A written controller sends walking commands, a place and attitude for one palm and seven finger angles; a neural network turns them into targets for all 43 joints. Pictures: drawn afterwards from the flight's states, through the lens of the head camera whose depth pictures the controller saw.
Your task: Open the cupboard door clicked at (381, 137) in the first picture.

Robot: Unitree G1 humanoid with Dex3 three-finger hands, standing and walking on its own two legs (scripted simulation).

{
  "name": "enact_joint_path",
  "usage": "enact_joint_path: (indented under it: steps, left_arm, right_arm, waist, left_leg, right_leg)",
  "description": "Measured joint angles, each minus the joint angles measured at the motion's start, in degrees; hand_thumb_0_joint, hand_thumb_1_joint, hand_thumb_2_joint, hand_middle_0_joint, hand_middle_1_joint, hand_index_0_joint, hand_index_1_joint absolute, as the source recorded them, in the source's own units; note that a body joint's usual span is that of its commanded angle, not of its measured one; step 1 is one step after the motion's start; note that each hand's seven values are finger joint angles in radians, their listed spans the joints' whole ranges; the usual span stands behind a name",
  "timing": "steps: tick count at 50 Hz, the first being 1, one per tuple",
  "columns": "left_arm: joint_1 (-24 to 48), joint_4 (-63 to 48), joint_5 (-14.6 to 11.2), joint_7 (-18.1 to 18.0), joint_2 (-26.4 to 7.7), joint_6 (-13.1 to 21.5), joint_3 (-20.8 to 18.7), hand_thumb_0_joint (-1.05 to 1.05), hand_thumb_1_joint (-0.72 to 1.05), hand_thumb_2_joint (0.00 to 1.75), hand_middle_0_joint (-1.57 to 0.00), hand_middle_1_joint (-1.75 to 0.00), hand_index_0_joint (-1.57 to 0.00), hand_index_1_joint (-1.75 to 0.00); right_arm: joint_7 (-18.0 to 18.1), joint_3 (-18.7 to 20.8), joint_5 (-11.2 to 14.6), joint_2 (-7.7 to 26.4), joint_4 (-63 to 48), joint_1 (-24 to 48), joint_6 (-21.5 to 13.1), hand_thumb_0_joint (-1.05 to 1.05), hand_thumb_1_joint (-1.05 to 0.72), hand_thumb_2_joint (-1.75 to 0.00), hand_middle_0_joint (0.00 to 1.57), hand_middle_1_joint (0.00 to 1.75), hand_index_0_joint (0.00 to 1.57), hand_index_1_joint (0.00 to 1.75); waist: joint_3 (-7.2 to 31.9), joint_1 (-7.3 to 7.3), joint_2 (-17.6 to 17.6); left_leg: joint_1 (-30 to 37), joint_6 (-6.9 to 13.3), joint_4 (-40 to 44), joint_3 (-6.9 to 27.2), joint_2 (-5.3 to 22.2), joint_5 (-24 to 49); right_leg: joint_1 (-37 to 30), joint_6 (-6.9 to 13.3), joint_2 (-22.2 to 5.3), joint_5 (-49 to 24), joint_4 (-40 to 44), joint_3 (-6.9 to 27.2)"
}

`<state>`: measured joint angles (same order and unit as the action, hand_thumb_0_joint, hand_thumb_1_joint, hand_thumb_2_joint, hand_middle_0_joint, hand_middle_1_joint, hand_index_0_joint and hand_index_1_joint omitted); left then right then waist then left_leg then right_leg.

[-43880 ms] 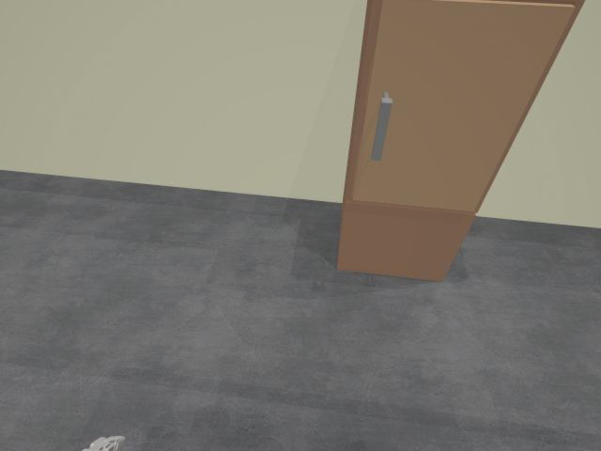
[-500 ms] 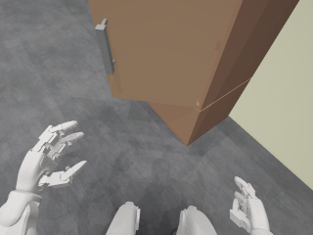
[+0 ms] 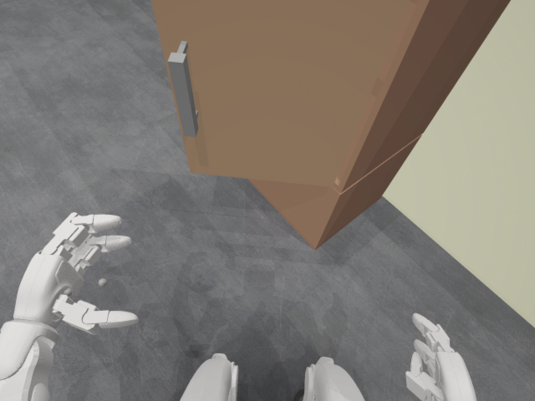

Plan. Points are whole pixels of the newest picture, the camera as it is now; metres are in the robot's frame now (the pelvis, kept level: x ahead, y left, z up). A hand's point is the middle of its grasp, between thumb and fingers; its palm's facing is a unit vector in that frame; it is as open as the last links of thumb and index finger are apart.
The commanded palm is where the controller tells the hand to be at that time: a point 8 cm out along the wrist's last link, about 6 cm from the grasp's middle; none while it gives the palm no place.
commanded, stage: raise the hand with hooked fingers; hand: left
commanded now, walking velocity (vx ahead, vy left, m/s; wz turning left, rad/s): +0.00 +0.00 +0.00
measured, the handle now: (187, 91) +0.63 +0.20 +0.04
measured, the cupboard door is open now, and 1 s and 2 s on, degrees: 46 46 46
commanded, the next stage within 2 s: move the hooked fingers beside the handle in 0.96 s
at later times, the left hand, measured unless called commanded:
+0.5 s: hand (83, 243) +0.30 +0.27 +0.06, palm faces -0.01 -1.00 -0.06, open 13.9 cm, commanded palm +0.27 +0.31 +0.06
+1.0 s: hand (104, 249) +0.29 +0.24 +0.06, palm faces -0.01 -1.00 -0.05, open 13.9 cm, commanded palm +0.27 +0.29 +0.06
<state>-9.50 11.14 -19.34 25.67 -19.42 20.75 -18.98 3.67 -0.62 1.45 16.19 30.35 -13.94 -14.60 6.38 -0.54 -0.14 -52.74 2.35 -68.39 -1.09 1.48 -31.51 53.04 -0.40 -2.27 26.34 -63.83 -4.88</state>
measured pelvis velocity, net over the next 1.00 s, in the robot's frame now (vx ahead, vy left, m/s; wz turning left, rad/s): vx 0.01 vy -0.03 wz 0.00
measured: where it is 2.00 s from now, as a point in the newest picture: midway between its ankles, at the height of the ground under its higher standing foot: outside the picture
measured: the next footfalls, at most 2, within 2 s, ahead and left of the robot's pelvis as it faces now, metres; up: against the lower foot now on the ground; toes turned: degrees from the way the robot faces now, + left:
none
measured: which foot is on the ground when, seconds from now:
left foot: down 0.00-1.00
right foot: down 0.00-1.00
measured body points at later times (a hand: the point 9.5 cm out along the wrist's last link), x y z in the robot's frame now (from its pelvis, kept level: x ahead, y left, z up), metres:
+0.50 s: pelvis +0.01 -0.01 +0.01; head +0.10 +0.01 +0.45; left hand +0.29 +0.32 +0.07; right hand +0.17 -0.26 -0.07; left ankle +0.02 +0.09 -0.65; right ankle +0.05 -0.13 -0.65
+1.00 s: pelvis +0.01 -0.03 +0.01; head +0.09 -0.02 +0.45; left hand +0.29 +0.29 +0.06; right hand +0.17 -0.28 -0.07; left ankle +0.02 +0.09 -0.65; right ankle +0.05 -0.13 -0.65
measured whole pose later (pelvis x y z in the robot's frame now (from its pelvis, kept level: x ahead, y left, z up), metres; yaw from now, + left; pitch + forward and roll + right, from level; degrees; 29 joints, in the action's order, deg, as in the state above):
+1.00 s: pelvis +0.01 -0.03 +0.01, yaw +0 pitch +16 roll -2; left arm 0.1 24.6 -21.3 31.3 -22.9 20.8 -24.9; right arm 3.7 -2.0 2.0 16.2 30.2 -15.5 -10.8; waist 7.0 -0.9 0.9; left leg -50.3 0.2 -64.9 -0.4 2.8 -30.5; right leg 51.4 1.7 -0.7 26.2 -61.7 -5.5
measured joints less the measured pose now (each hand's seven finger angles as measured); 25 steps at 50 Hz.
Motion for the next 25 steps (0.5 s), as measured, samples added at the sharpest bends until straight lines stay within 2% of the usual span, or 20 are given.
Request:
enact_joint_path:
  steps: [5,13,20,25]
  left_arm:
    - [1.3,0.53,-0.51,-0.7,-0.87,-0.64,-1.73,0.0,-0.35,0.37,-0.29,-1.1,-0.3,-1.1]
    - [4.31,4.41,0.29,2.2,-2.15,-3.3,-2.06,-0.01,-0.46,0.32,-0.3,-1.18,-0.3,-1.17]
    - [7.82,7.04,-1.07,3.52,-3.59,-1.79,-5.04,-0.01,-0.49,0.31,-0.3,-1.19,-0.3,-1.19]
    - [9.86,10.6,-1.66,5.26,-5.0,-2.71,-6.31,-0.01,-0.5,0.31,-0.3,-1.2,-0.3,-1.2]
  right_arm:
    - [-0.67,-0.81,-0.12,-0.68,-1.35,0.32,0.8,0.01,-0.91,-0.89,0.2,0.3,0.2,0.3]
    - [-0.69,-1.9,-0.13,-0.88,-1.49,0.38,1.9,0.01,-0.9,-0.89,0.21,0.3,0.2,0.3]
    - [-0.43,-1.98,-0.16,-0.9,-0.15,-0.66,2.59,0.01,-0.9,-0.89,0.21,0.3,0.2,0.3]
    - [-0.31,-1.72,0.18,-0.14,0.48,-1.56,3.29,0.01,-0.9,-0.89,0.21,0.3,0.2,0.3]
  waist:
    - [0.91,0.41,0.27]
    - [0.59,1.01,1.2]
    - [0.27,0.64,1.06]
    - [0.43,0.11,1.38]
  left_leg:
    - [0.88,0.07,1.1,0.39,-0.14,0.05]
    - [1.3,0.02,1.67,0.58,-0.1,-0.03]
    - [1.4,-0.48,2.16,0.58,0.23,0.15]
    - [1.67,-0.77,2.85,0.55,0.43,0.51]
  right_leg:
    - [-1.26,-0.19,-0.04,-0.1,1.48,-0.39]
    - [-1.8,-0.2,0.06,-0.06,2.23,-0.56]
    - [-1.62,0.25,0.41,-0.08,2.34,-0.53]
    - [-1.65,0.62,0.64,-0.26,2.68,-0.51]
